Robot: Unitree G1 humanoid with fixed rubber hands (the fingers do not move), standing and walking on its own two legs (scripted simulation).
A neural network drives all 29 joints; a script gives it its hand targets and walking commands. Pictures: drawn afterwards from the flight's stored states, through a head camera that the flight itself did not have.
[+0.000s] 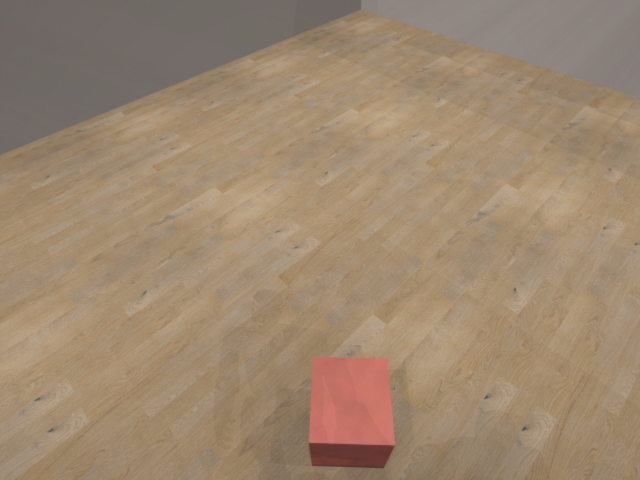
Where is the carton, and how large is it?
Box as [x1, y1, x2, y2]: [309, 357, 394, 467]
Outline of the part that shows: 313,357 309,427 309,447 312,465 383,467 394,446 386,358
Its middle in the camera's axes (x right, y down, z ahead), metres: +0.08 +0.49 +1.06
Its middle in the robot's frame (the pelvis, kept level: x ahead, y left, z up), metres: +0.41 -0.04 -0.64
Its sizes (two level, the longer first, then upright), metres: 0.210 0.200 0.250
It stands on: the floor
